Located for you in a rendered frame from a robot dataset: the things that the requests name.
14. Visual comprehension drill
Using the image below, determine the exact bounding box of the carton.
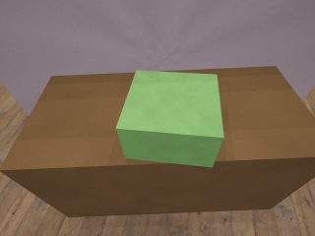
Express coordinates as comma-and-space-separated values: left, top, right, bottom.
115, 70, 224, 168

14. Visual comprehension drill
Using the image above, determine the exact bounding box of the pedestal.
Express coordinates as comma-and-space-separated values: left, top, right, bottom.
0, 66, 315, 217

